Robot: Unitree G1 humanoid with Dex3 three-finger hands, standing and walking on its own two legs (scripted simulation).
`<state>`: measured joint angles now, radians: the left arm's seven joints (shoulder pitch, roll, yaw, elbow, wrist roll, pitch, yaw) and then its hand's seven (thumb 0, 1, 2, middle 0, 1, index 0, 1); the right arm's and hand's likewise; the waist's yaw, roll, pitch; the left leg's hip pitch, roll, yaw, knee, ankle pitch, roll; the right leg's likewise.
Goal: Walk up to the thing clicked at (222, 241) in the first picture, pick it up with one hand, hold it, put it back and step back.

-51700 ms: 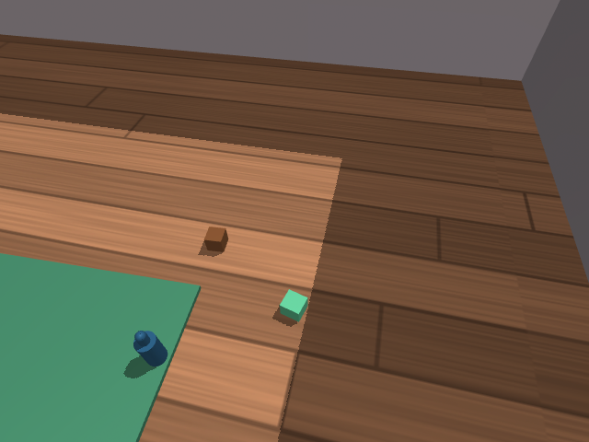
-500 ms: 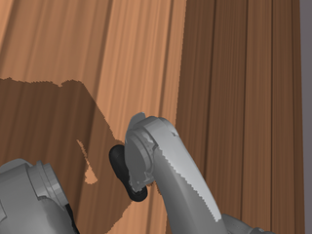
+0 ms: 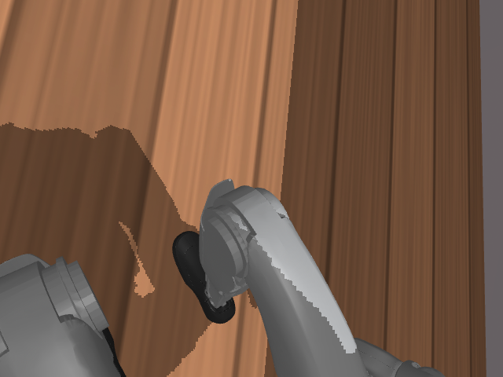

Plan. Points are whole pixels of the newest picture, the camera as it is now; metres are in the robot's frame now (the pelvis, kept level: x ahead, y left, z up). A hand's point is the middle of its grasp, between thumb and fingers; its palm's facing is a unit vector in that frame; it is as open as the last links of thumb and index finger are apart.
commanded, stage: close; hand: left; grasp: from above
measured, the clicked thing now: out of the picture +0.41 +0.37 -0.28
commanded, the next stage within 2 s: settle in 0.92 s
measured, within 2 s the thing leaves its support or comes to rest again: leaves its support in 1.44 s
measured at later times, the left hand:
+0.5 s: hand out of the picture +0.41 +0.36 -0.25, palm faces -0.05 -0.44 -0.90, open 10.4 cm
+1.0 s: hand out of the picture +0.41 +0.36 -0.25, palm faces -0.06 -0.44 -0.90, open 10.1 cm
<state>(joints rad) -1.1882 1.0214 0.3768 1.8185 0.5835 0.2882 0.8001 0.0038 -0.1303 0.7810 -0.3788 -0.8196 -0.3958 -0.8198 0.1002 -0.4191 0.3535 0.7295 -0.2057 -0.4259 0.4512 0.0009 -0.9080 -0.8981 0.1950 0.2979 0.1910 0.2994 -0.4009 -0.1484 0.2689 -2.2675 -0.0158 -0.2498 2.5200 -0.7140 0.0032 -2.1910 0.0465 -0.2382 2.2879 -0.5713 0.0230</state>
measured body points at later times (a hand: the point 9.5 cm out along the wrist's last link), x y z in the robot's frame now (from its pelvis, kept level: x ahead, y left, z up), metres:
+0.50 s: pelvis +0.00 +0.00 +0.00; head +0.29 +0.12 +0.32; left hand +0.41 +0.37 -0.20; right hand +0.02 -0.24 -0.04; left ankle +0.07 +0.12 -0.28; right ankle +0.14 -0.10 -0.28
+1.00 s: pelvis +0.00 +0.00 +0.00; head +0.28 +0.12 +0.32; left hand +0.41 +0.38 -0.19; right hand +0.02 -0.24 -0.04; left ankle +0.07 +0.12 -0.28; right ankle +0.14 -0.10 -0.28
